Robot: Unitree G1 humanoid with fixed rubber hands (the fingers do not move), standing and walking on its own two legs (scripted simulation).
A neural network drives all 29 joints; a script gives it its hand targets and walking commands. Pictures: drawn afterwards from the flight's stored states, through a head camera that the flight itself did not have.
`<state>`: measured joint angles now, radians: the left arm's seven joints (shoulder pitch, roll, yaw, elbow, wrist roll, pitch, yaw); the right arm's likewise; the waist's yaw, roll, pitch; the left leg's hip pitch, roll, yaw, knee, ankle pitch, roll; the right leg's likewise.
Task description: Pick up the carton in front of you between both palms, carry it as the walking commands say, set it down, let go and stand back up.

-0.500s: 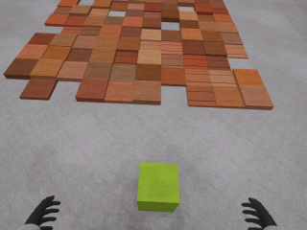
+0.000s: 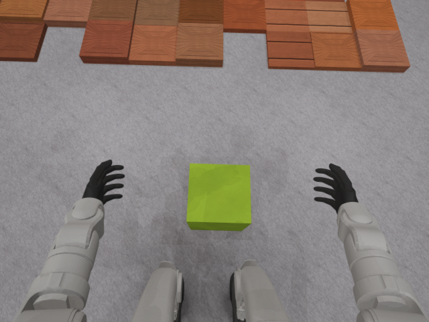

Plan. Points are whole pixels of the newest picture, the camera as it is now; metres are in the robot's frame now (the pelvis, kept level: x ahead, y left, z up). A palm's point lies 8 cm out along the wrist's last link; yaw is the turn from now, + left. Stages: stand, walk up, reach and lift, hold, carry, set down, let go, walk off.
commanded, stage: reach and lift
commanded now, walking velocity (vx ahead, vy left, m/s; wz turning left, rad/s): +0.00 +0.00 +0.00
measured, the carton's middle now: (217, 200) +0.44 -0.04 -0.57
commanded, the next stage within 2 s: none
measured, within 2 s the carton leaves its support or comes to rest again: neither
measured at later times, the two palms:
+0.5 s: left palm (145, 155) +0.47 +0.16 -0.17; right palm (302, 160) +0.45 -0.22 -0.17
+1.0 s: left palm (159, 187) +0.45 +0.16 -0.41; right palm (279, 191) +0.43 -0.23 -0.41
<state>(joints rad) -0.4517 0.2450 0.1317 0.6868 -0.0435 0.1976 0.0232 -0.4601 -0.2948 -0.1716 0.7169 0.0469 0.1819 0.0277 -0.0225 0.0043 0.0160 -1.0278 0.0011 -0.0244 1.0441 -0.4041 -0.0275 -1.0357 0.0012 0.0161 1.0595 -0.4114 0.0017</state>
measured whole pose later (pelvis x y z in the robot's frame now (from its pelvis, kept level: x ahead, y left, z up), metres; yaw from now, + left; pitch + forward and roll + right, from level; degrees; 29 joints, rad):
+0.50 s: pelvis -0.04 +0.00 -0.06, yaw +0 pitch +45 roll +1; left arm -1.10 0.18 0.33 0.92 0.06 0.11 0.07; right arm -1.10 -0.25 -0.35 0.94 -0.04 0.09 0.01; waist -0.03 0.02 -0.05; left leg -1.62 -0.01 -0.03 1.17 -0.33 -0.04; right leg -1.64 0.02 0.03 1.19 -0.33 0.01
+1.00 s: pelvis -0.06 +0.01 -0.26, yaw +0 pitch +47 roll +1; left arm -1.16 0.26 0.13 0.87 -0.15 0.10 0.16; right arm -1.16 -0.37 -0.19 0.95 0.18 0.06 -0.04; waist -0.03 0.02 0.07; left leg -2.22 -0.06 -0.04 1.94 -0.53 -0.05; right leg -2.23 0.04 0.05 1.94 -0.52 0.04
